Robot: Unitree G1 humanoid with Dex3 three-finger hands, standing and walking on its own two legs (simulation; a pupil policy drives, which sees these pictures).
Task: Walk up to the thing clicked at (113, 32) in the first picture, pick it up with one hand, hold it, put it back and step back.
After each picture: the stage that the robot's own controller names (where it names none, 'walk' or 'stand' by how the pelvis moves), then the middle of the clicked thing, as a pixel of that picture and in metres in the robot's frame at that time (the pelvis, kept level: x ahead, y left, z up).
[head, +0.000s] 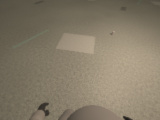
stand; (113, 33) +2.16 -0.66 -0.72
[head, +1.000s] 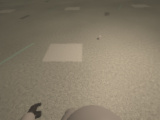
walk; (99, 37) +2.10 -0.13 -0.69
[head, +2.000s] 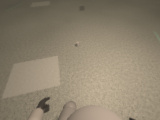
walk; (77, 44) +1.48 +0.30 -0.71
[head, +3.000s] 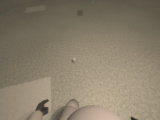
walk; (74, 60) +0.99 +0.31 -0.72
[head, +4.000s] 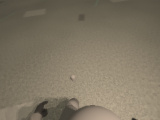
walk; (73, 78) +0.63 +0.27 -0.72
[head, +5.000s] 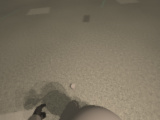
stand; (73, 87) +0.47 +0.23 -0.71
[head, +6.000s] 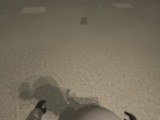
stand; (71, 94) +0.38 +0.19 -0.71
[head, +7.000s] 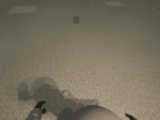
stand; (65, 95) +0.34 +0.24 -0.71
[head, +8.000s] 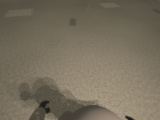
stand; (63, 99) +0.31 +0.27 -0.72
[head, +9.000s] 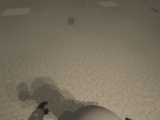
stand; (62, 99) +0.29 +0.28 -0.72
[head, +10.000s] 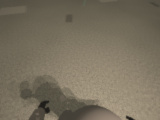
stand; (62, 98) +0.29 +0.29 -0.72
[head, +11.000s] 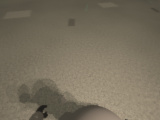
stand; (63, 99) +0.30 +0.28 -0.73
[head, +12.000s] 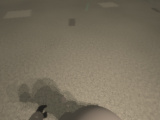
stand; (63, 99) +0.30 +0.27 -0.73
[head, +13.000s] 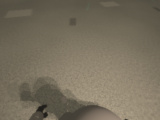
stand; (64, 99) +0.30 +0.27 -0.73
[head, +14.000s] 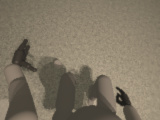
go down; (58, 64) +0.39 +0.25 -0.40
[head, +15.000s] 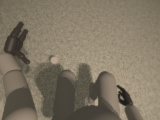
go down; (55, 61) +0.41 +0.25 -0.33
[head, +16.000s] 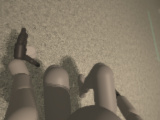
close in; (30, 54) +0.41 +0.28 -0.23
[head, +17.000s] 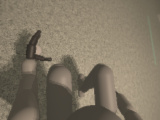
close; (34, 52) +0.41 +0.27 -0.24
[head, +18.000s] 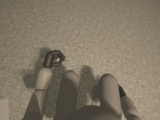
close; (60, 62) +0.41 +0.24 -0.32
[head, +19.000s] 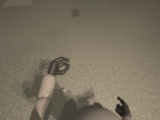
go down; (65, 92) +0.35 +0.23 -0.64
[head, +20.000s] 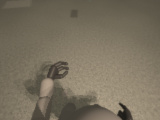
go down; (64, 93) +0.33 +0.25 -0.66
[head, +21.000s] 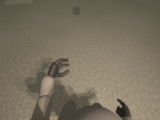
stand; (65, 91) +0.34 +0.24 -0.66
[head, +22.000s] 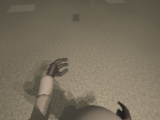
stand; (65, 95) +0.34 +0.24 -0.67
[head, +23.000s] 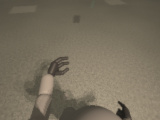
stand; (65, 96) +0.33 +0.24 -0.68
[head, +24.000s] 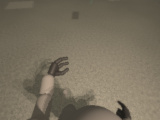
stand; (65, 93) +0.34 +0.24 -0.68
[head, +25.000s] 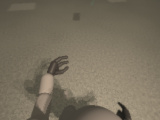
stand; (66, 94) +0.34 +0.24 -0.68
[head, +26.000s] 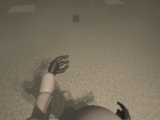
stand; (65, 96) +0.33 +0.24 -0.69
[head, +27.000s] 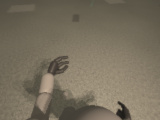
stand; (65, 95) +0.33 +0.24 -0.69
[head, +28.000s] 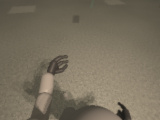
stand; (65, 96) +0.33 +0.24 -0.69
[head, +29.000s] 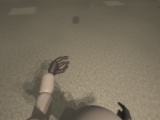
stand; (65, 97) +0.33 +0.24 -0.69
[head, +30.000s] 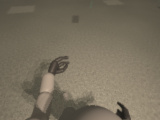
stand; (65, 96) +0.33 +0.24 -0.69
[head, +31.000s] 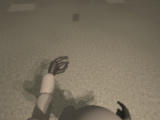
stand; (65, 95) +0.34 +0.24 -0.68
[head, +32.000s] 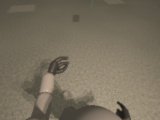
stand; (66, 95) +0.34 +0.24 -0.69
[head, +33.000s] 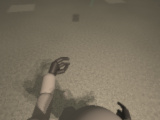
stand; (65, 95) +0.33 +0.24 -0.68
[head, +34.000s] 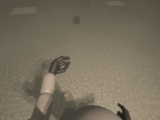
stand; (66, 97) +0.33 +0.23 -0.68
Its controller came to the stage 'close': yes
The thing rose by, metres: 0.01
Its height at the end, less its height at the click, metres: +0.00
